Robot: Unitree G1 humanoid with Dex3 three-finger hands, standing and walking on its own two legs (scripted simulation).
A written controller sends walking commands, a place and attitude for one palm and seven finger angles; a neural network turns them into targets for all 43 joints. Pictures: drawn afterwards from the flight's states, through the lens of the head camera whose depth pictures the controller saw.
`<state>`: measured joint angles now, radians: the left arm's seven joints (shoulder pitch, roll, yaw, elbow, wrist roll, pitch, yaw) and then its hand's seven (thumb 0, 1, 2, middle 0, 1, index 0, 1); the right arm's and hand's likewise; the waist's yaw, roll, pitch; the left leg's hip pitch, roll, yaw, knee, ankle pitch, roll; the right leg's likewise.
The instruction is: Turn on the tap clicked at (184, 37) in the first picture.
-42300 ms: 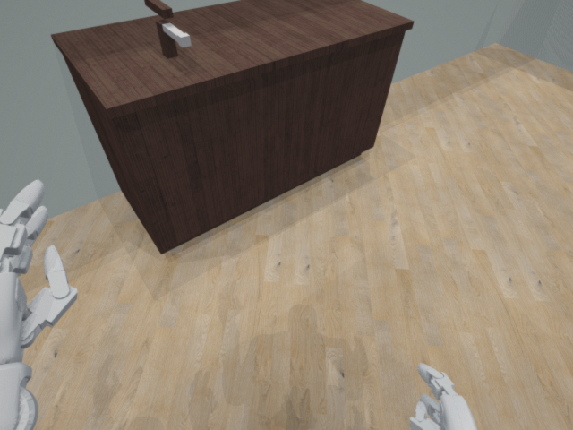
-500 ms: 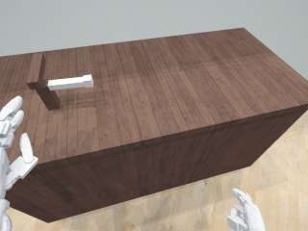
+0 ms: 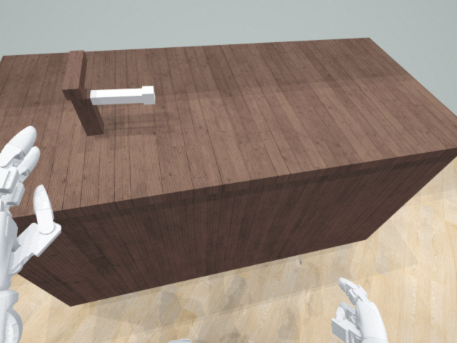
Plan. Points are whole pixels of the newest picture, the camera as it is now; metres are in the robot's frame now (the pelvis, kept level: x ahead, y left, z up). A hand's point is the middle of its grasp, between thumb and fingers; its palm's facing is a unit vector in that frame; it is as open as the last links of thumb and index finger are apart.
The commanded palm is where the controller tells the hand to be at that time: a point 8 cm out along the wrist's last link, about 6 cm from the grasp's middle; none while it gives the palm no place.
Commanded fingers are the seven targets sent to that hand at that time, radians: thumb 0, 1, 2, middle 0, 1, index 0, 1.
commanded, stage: step back with the hand held close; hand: left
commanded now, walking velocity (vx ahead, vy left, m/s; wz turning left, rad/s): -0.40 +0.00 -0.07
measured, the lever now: (148, 95) +0.58 +0.21 +0.09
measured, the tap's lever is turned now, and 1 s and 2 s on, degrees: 86 86 86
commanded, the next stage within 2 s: stop stepping back and stand still in 0.28 s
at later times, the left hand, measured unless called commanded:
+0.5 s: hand out of the picture +0.10 +0.20 +0.17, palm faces +0.27 -0.88 -0.40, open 7.4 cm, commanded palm +0.05 +0.25 +0.19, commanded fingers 0.00 0.90 0.90 -0.20 -0.30 -0.20 -0.30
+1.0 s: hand out of the picture +0.01 +0.25 +0.17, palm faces +0.38 -0.87 -0.31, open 7.4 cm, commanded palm -0.04 +0.29 +0.19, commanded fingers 0.00 0.90 0.90 -0.20 -0.30 -0.20 -0.30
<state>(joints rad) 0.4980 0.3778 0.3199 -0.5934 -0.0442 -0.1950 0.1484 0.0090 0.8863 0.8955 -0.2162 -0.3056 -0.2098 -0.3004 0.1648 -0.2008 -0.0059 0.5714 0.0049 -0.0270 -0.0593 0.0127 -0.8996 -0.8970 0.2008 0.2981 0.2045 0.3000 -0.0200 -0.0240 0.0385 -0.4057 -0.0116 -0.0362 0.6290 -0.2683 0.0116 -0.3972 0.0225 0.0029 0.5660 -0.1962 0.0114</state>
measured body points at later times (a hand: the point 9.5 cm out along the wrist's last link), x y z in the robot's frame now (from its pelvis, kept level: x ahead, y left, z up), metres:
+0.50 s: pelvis -0.13 -0.02 +0.02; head -0.11 -0.01 +0.47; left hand +0.08 +0.24 +0.19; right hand +0.02 -0.26 -0.06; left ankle -0.14 +0.10 -0.67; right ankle -0.11 -0.13 -0.72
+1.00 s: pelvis -0.22 +0.02 +0.00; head -0.24 +0.03 +0.45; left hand -0.02 +0.29 +0.19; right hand -0.08 -0.21 -0.08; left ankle -0.19 +0.13 -0.72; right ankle -0.18 -0.09 -0.67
